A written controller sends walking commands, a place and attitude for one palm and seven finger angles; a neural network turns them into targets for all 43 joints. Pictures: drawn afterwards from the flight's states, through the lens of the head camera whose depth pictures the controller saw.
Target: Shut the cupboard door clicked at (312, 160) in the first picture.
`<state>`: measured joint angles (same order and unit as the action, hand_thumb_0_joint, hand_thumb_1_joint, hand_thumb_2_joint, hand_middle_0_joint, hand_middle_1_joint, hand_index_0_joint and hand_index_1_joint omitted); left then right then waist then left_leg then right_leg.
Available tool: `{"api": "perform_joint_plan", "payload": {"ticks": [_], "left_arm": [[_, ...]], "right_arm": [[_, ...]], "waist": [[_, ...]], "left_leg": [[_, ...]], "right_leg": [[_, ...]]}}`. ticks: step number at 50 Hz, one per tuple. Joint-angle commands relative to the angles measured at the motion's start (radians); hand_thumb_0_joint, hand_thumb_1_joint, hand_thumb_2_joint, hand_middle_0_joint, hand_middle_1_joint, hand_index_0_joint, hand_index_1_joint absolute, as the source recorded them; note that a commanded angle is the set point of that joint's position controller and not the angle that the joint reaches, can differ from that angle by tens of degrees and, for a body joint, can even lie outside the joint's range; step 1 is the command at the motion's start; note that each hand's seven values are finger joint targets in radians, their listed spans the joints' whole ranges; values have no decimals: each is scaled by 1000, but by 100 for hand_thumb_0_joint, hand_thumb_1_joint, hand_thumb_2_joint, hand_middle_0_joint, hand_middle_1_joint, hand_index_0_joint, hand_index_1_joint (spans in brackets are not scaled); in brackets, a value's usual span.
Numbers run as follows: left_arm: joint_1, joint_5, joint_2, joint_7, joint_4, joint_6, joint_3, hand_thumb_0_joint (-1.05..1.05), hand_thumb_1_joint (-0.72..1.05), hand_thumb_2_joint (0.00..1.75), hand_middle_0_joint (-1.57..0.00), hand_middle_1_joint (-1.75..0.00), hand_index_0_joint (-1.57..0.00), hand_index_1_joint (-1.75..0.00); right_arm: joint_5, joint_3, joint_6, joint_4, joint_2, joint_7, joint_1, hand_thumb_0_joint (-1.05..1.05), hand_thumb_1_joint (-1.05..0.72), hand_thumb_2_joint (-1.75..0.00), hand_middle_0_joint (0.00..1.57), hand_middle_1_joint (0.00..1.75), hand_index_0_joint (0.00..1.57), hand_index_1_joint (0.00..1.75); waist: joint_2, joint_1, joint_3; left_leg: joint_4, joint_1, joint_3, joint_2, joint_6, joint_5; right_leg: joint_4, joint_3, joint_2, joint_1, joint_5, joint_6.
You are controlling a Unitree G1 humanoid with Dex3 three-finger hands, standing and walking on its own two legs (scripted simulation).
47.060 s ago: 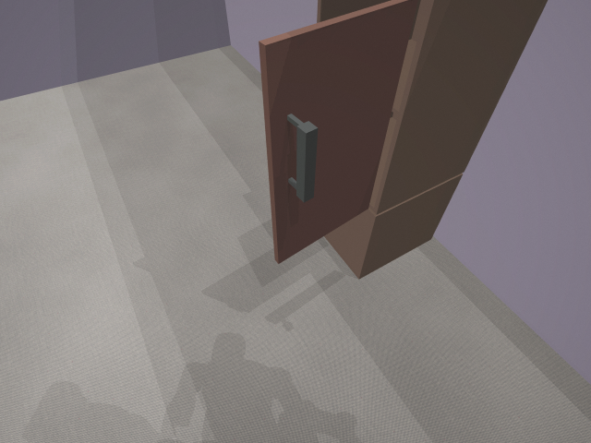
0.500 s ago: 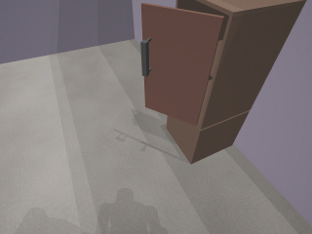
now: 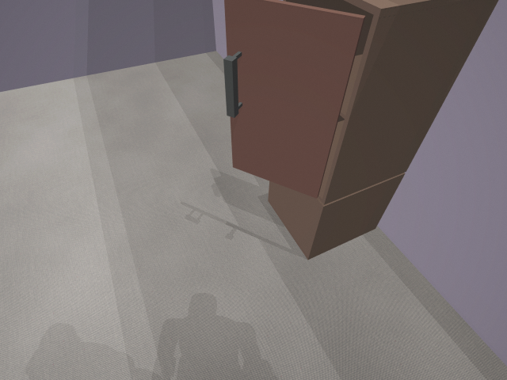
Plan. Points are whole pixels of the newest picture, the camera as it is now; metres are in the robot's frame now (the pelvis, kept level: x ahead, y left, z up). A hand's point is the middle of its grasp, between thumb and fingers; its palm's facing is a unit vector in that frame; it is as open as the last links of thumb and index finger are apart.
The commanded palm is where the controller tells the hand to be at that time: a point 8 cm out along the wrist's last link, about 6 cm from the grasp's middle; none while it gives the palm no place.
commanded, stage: look to check the result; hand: left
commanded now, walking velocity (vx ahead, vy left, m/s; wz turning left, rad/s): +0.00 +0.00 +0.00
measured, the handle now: (235, 85) +0.87 +0.09 +0.02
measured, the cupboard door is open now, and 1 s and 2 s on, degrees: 37 37 37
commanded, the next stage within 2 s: walk to a spot facing it in 0.36 s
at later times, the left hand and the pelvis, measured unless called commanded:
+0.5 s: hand out of the picture +0.01 +0.17 -0.18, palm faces +0.02 -0.98 -0.20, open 7.3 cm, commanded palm none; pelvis +0.01 -0.01 +0.00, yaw +0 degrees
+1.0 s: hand out of the picture +0.05 +0.23 -0.18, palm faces +0.26 -0.93 -0.26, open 7.4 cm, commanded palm none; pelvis +0.01 +0.01 -0.01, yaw +16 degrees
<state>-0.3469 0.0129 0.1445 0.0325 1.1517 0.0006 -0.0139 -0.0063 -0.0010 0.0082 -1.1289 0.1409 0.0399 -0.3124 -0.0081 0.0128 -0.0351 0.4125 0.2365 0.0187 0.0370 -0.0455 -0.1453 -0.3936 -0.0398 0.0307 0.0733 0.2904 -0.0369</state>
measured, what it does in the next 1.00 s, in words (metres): lifts its right foot, turning left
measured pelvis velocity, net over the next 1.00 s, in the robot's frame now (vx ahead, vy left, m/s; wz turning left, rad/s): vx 0.01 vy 0.01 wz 0.27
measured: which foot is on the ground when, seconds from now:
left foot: down 0.00-1.00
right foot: down 0.00-0.82, up 0.84-1.00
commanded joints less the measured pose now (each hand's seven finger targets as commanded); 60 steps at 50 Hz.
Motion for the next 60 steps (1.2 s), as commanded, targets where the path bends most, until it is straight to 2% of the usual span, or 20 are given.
{"api": "perform_joint_plan", "payload": {"ticks": [1, 22, 27, 32, 35, 37, 39, 40, 41, 42, 43, 44, 45, 48, 52, 56, 57, 58, 59, 60], "left_arm": [[-72, -6, 107, 9, -18, 10, -13, 0, 90, 90, -20, -30, -20, -30], [-26, -4, 143, 7, -26, 13, -14, 0, 90, 90, -20, -30, -20, -30], [-36, -5, 120, 14, -36, -1, -22, 0, 90, 90, -20, -30, -20, -30], [-15, 1, 175, 20, -97, -14, -60, 0, 90, 90, -20, -30, -20, -30], [36, 12, 192, 22, -145, -15, -74, 0, 90, 90, -20, -30, -20, -30], [68, 18, 213, 23, -172, -13, -87, 0, 90, 90, -20, -30, -20, -30], [92, 9, 235, 16, -193, -11, -94, 0, 90, 90, -20, -30, -20, -30], [72, -1, 215, 10, -211, -17, -93, 0, 90, 90, -20, -30, -20, -30], [61, -12, 163, 6, -248, -21, -79, 0, 90, 90, -20, -30, -20, -30], [120, 4, 183, 10, -279, -26, -72, 0, 90, 90, -20, -30, -20, -30], [160, 4, 169, 11, -285, -32, -78, 0, 90, 90, -20, -30, -20, -30], [186, 5, 174, 7, -291, -34, -80, 0, 90, 90, -20, -30, -20, -30], [187, 8, 169, 0, -292, -30, -81, 0, 90, 90, -20, -30, -20, -30], [168, 8, 151, -11, -299, -24, -78, 0, 90, 90, -20, -30, -20, -30], [161, 10, 156, -10, -323, -26, -74, 0, 90, 90, -20, -30, -20, -30], [67, 7, 187, -5, -319, -22, -84, 0, 90, 90, -20, -30, -20, -30], [22, 13, 240, 0, -322, -11, -93, 0, 90, 90, -20, -30, -20, -30], [32, 27, 332, 8, -333, -3, -115, 0, 90, 90, -20, -30, -20, -30], [108, 23, 344, 9, -354, -10, -103, 0, 90, 90, -20, -30, -20, -30], [161, 20, 310, 13, -366, -7, -100, 0, 90, 90, -20, -30, -20, -30]], "right_arm": [[-4, -14, -10, 29, 119, 8, -40, 0, -90, -90, 20, 30, 20, 30], [-2, -13, -12, 33, 158, 7, 23, 0, -90, -90, 20, 30, 20, 30], [-4, -10, -2, 41, 123, 5, 8, 0, -90, -90, 20, 30, 20, 30], [-6, -34, 17, 95, 131, -3, 26, 0, -90, -90, 20, 30, 20, 30], [-13, -56, 36, 140, 126, -12, 62, 0, -90, -90, 20, 30, 20, 30], [-9, -58, 36, 171, 122, -22, 69, 0, -90, -90, 20, 30, 20, 30], [-16, -60, 34, 165, 125, -28, -6, 0, -90, -90, 20, 30, 20, 30], [-25, -68, 25, 163, 170, -28, -74, 0, -90, -90, 20, 30, 20, 30], [-31, -83, 19, 165, 253, -22, -103, 0, -90, -90, 20, 30, 20, 30], [-25, -89, 24, 156, 277, -21, -116, 0, -90, -90, 20, 30, 20, 30], [-29, -93, 21, 175, 283, -16, -82, 0, -90, -90, 20, 30, 20, 30], [-29, -91, 22, 196, 275, -14, -30, 0, -90, -90, 20, 30, 20, 30], [-31, -88, 18, 209, 260, -13, 9, 0, -90, -90, 20, 30, 20, 30], [-32, -93, 12, 228, 275, -11, 42, 0, -90, -90, 20, 30, 20, 30], [-31, -107, 23, 244, 294, -18, 53, 0, -90, -90, 20, 30, 20, 30], [-21, -115, 36, 283, 277, -27, 128, 0, -90, -90, 20, 30, 20, 30], [-10, -113, 38, 298, 247, -32, 139, 0, -90, -90, 20, 30, 20, 30], [-3, -107, 39, 315, 171, -38, 122, 0, -90, -90, 20, 30, 20, 30], [-19, -116, 39, 320, 195, -43, 135, 0, -90, -90, 20, 30, 20, 30], [-24, -117, 46, 322, 194, -48, 120, 0, -90, -90, 20, 30, 20, 30]], "waist": [[17, -3, -59], [7, -5, -50], [14, -9, -45], [99, -20, -18], [130, -15, -78], [89, -2, -97], [48, 38, -50], [-123, 56, 1], [-361, 51, 21], [-203, 63, 26], [-159, 55, 22], [-136, 44, -17], [-89, 26, -28], [-59, 11, 41], [-93, 16, 80], [-131, -35, 90], [-44, -59, 101], [220, -52, 69], [208, -39, 14], [120, 1, 10]], "left_leg": [[-65, -63, -130, -123, -8, 57], [-54, -93, -118, -131, -2, 121], [-11, -34, -122, -120, 2, 166], [188, 117, -77, -66, 18, 102], [479, 228, -7, -75, 44, -307], [432, 236, -3, -113, 48, -353], [217, 87, 37, -93, 40, -133], [67, -36, -134, -169, -29, 237], [-36, -107, -477, -370, -180, 529], [-99, -40, -533, -393, -206, 267], [-137, 14, -565, -392, -193, 33], [-169, 92, -549, -368, -175, -157], [-169, 114, -512, -328, -156, -194], [-135, 49, -432, -268, -138, -100], [-110, 25, -435, -229, -125, -61], [-40, 145, -394, -142, -65, -77], [63, 239, -346, -79, -14, -138], [334, 413, -156, 62, 75, -326], [621, 395, -101, 43, 83, -432], [752, 379, -113, 1, 74, -381]], "right_leg": [[112, 105, -125, 122, -64, -26], [127, 108, -131, 91, -143, -19], [66, 71, -148, 50, -188, -13], [17, 85, -264, -5, -294, -78], [31, 104, -404, 29, -468, -178], [-42, 54, -427, 17, -592, -171], [-235, -62, -358, 52, -629, -85], [-433, -125, -251, 178, -430, 6], [-658, -120, -94, 362, 232, 70], [-745, 2, -82, 354, 378, 50], [-781, 48, -95, 400, 331, 50], [-784, 74, -111, 405, 261, 53], [-752, 80, -111, 411, 200, 58], [-605, 58, -81, 384, 166, 72], [-442, 36, -40, 325, 164, 79], [-142, 14, -12, 102, 36, 77], [35, 100, -91, -14, 19, 54], [189, 421, -372, -56, 158, -55], [212, 464, -525, 124, 114, -136], [155, 394, -475, 172, 53, -151]]}}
